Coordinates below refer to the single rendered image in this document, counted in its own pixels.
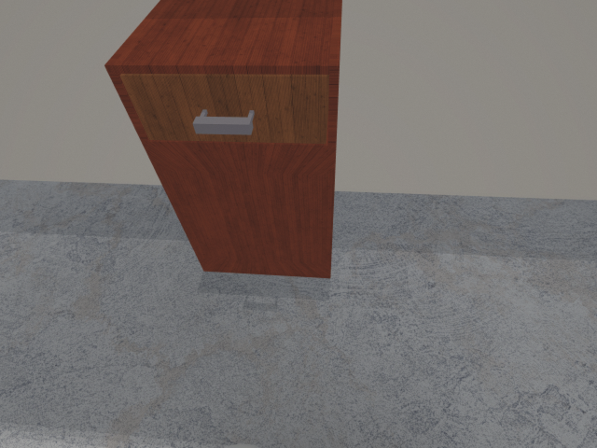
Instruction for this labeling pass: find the handle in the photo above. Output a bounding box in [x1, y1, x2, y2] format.
[192, 109, 255, 135]

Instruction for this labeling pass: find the drawer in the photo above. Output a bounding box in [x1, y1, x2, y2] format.
[120, 74, 329, 144]

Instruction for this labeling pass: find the cabinet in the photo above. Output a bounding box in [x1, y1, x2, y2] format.
[104, 0, 342, 278]

